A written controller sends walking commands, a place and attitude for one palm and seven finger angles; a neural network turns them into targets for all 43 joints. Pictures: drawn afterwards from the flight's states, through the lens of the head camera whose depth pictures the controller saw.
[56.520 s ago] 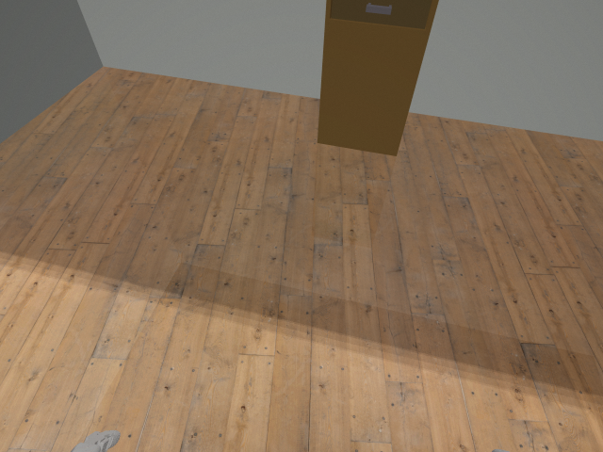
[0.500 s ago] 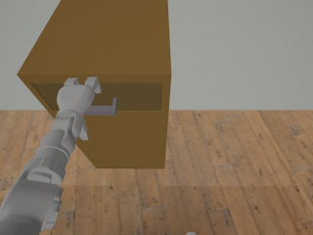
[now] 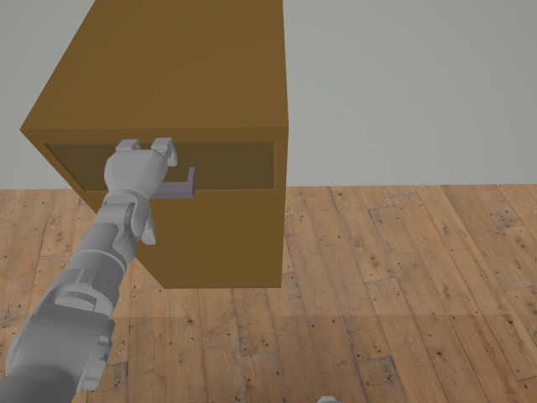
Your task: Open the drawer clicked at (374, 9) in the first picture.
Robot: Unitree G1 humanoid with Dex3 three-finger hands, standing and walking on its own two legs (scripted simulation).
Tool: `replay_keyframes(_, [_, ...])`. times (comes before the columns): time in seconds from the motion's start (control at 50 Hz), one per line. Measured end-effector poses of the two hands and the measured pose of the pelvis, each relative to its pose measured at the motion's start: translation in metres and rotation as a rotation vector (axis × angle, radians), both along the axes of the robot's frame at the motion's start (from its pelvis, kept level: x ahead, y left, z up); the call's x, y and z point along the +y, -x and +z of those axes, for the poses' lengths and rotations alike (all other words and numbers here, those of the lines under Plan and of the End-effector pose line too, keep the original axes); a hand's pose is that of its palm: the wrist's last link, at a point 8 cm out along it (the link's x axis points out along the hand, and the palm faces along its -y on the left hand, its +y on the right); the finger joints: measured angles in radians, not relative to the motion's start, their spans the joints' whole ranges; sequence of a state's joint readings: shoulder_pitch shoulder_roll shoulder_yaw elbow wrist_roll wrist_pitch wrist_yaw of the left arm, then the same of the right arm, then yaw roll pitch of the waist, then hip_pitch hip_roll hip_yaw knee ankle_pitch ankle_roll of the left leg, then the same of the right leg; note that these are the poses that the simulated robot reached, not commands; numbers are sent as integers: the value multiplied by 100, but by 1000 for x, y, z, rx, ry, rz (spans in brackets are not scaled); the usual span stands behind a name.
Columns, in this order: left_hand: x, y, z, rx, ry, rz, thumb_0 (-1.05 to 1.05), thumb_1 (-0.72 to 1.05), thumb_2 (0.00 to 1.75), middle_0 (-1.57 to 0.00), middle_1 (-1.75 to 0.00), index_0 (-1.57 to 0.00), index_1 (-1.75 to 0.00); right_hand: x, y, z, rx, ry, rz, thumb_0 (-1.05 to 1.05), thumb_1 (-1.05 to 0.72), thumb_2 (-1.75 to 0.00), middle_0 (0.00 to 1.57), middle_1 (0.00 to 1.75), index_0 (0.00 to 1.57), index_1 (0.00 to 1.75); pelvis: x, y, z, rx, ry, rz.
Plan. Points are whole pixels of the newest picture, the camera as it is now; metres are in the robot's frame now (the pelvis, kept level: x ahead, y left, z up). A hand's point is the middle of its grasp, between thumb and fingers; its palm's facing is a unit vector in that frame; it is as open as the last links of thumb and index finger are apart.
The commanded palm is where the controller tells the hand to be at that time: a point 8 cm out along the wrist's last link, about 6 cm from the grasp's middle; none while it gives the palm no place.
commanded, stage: lower the fingers behind the handle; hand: left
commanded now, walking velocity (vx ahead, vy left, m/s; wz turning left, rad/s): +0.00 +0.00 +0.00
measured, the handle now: (168, 181) +0.50 +0.19 -0.03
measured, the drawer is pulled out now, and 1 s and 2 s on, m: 0.00 0.00 0.00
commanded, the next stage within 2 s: close the thumb around the handle in 1.34 s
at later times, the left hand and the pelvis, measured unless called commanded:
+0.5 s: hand (148, 206) +0.43 +0.21 -0.01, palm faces -0.07 -0.02 -1.00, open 13.9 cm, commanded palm +0.42 +0.21 +0.03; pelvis -0.01 +0.00 -0.01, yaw +1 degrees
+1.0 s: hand (150, 214) +0.44 +0.22 -0.05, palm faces -0.03 -0.03 -1.00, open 14.0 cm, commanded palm +0.42 +0.21 +0.01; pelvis -0.02 +0.01 -0.04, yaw +1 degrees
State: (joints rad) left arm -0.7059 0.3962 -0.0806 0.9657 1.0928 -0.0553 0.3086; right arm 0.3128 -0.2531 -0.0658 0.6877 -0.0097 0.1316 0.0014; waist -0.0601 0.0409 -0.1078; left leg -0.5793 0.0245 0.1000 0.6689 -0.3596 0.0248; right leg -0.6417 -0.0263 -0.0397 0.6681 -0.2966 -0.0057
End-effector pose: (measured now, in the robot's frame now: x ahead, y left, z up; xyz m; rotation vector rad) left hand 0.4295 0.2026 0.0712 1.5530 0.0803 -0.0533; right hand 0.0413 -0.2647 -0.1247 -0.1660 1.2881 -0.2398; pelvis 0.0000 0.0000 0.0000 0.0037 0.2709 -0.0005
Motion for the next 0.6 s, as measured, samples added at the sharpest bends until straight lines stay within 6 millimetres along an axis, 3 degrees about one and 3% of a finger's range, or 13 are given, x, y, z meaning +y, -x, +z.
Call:
replay_keyframes(0.18, [0, 11, -16, -15, 19, -56, 0, -49, 30, -32, -120, -31, -120, -8, 1, -1, 0, 28, 6, 1, -90, -90, 20, 30, 20, 30, -3, 2, -5, 20, 0, 4])
replay_keyframes(0.36, [7, 13, -28, -19, -4, 7, 0, -49, 30, -32, -120, -31, -120, -9, 1, -8, 8, 22, 9, 1, -91, -90, 20, 30, 20, 30, -4, 6, -10, 38, 2, 11])
replay_keyframes(0.6, [9, 12, -30, -33, 1, -11, 0, -49, 30, -31, -124, -31, -120, -5, 11, -13, 16, 27, 13, 1, -90, -90, 20, 30, 20, 30, -1, 12, -16, 54, 5, 12])
